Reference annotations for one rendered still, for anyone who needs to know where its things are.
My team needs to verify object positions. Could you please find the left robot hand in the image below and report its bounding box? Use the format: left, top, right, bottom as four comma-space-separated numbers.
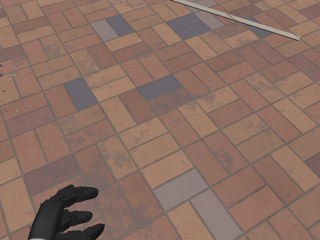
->
28, 184, 105, 240

